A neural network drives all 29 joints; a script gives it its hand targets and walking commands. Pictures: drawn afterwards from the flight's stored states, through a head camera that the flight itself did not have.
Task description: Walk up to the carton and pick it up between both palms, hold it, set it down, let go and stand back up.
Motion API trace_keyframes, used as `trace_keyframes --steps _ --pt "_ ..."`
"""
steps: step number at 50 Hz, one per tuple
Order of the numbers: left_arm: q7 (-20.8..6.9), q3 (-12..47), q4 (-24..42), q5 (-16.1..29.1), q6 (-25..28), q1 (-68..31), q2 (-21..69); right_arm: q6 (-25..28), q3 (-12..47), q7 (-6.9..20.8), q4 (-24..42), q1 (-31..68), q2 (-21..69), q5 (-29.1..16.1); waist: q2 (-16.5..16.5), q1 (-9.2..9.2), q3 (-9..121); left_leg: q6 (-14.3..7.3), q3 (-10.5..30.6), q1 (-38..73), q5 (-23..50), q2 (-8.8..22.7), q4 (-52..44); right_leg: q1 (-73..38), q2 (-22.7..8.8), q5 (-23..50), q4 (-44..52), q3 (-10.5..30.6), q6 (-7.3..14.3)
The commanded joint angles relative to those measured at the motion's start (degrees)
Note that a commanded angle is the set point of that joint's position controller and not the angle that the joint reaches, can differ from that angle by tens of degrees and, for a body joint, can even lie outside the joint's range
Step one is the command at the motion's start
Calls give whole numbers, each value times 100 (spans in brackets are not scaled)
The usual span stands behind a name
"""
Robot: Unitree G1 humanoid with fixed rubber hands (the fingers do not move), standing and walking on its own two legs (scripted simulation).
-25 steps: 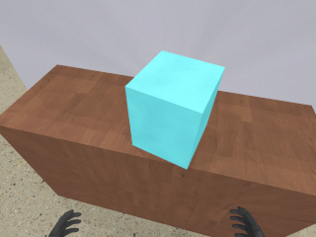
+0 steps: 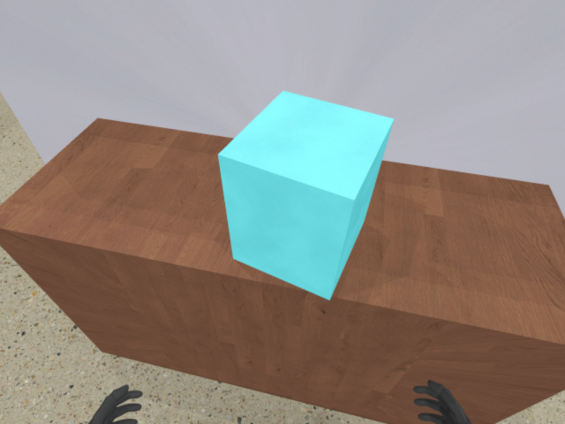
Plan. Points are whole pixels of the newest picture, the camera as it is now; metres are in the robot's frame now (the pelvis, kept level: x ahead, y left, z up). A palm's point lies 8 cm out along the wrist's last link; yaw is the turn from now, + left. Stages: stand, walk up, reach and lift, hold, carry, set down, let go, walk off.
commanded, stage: stand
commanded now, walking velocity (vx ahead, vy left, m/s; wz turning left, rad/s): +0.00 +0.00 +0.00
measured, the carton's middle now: (306, 195) +0.49 -0.05 +0.06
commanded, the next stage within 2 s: none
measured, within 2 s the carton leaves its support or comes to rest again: neither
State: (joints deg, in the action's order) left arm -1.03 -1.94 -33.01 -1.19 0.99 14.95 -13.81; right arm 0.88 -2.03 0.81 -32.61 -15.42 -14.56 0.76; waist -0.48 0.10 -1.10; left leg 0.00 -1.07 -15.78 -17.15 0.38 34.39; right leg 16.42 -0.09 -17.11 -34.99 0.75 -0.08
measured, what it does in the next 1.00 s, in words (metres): stands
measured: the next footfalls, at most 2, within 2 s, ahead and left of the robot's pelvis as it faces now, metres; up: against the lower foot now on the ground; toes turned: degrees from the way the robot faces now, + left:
none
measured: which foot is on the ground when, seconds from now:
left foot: down 0.00-1.00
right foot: down 0.00-1.00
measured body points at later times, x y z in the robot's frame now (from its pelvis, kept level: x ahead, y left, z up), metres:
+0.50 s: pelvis +0.00 +0.00 +0.00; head +0.01 +0.00 +0.45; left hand +0.16 +0.25 -0.08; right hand +0.14 -0.26 -0.09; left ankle +0.01 +0.12 -0.73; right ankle +0.02 -0.12 -0.73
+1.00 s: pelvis +0.00 +0.00 +0.00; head +0.00 +0.00 +0.45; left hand +0.14 +0.25 -0.09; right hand +0.13 -0.26 -0.09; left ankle +0.01 +0.12 -0.73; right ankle +0.02 -0.12 -0.73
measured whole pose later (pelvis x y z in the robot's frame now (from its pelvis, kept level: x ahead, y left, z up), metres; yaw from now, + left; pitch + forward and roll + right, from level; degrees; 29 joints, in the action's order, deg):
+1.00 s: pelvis +0.00 +0.00 +0.00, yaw -1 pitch -2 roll +0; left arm -0.8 -1.3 -34.7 -1.0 0.6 15.4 -14.5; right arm 0.5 -1.4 0.6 -34.2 -16.0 -15.3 0.7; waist -0.5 0.0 -1.2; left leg 0.0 -2.5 -14.2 -16.7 0.9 32.7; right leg 15.5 0.5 -16.2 -33.5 2.1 -0.1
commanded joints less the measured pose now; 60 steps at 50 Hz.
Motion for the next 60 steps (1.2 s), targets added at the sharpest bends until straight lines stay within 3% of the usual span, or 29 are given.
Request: trace_keyframes --steps 1,7,14,20,25,32,36,43,46,56,60 --pt "23 -196 429 21 95 -108 -692 95 -186 -16 438 158 -656 1 48 -24 169 -192 520 -35 175 484 -700 -8 -424 436 638 497 164" --pt "29 -214 422 8 83 -137 -742 87 -179 -14 399 92 -607 17 97 -1 79 -187 519 -39 85 470 -691 92 -431 301 688 562 166" --pt "28 -180 393 10 95 -167 -690 104 -172 -25 390 92 -690 -5 -18 -1 315 -183 480 40 415 502 -683 -122 -411 659 599 496 144" --pt "41 -177 380 21 82 -139 -733 82 -178 -29 364 22 -672 -11 204 24 195 -210 467 121 565 497 -627 1 -443 820 631 545 188" --pt "38 -157 358 28 77 -108 -731 84 -166 -45 367 65 -694 -5 -88 -14 139 -185 466 99 670 500 -665 -59 -434 882 625 554 175" --pt "44 -154 353 23 55 -146 -759 81 -141 -53 353 35 -694 -20 150 -10 193 -185 487 73 467 544 -766 -132 -407 776 603 580 162" --pt "38 -156 323 32 52 -136 -707 81 -163 -47 351 86 -721 -22 -3 -18 154 -207 492 31 378 564 -826 -126 -385 707 635 535 152" --pt "53 -154 283 32 53 -99 -765 70 -147 -39 300 -11 -709 -20 169 3 158 -196 448 95 217 527 -840 -68 -414 575 707 616 167" --pt "49 -150 269 26 60 -71 -796 70 -129 -46 263 32 -725 2 27 -12 225 -192 410 225 288 510 -763 -29 -429 629 749 684 182" --pt "41 -139 280 20 52 -78 -722 64 -138 -53 236 -31 -752 -9 159 -21 127 -209 458 98 6 560 -879 22 -384 421 770 671 197" --pt "48 -141 275 33 42 -17 -796 74 -130 -49 197 -69 -748 -18 70 -16 35 -194 423 53 36 547 -908 13 -369 473 774 674 170"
